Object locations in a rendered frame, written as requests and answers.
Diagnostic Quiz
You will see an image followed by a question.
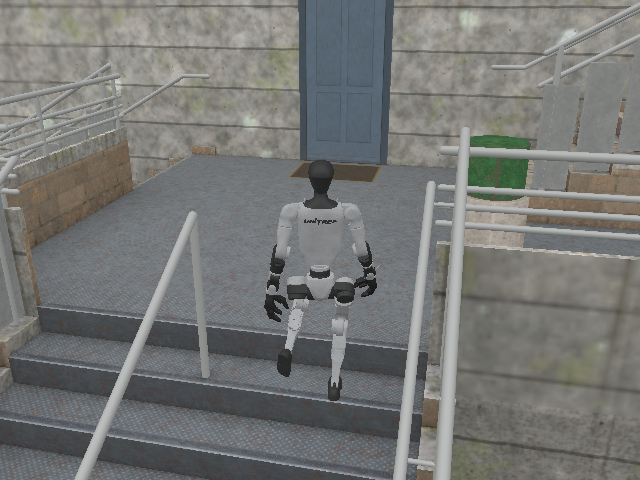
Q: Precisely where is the robot thigh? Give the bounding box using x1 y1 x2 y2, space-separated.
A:
331 277 355 336
287 276 311 312

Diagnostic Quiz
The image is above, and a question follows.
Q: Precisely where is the robot left hand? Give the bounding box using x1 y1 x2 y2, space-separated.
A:
264 294 289 322

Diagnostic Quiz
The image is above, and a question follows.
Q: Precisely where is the robot left forearm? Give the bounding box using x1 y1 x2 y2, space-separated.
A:
266 244 285 295

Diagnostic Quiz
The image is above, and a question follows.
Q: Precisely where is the robot right upper arm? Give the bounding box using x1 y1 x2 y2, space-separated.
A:
341 203 368 257

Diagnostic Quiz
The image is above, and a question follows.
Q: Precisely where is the robot left thigh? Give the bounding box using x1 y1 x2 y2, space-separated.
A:
287 276 311 312

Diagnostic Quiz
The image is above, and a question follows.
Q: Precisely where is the robot right hand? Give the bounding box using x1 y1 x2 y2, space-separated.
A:
354 276 377 297

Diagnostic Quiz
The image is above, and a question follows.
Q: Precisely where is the robot right forearm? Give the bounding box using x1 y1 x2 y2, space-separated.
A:
358 241 376 280

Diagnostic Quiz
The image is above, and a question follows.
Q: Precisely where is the robot right thigh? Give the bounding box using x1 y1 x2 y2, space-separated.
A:
331 277 355 336

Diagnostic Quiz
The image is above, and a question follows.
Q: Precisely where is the robot left upper arm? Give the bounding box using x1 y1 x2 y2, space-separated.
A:
275 202 300 260

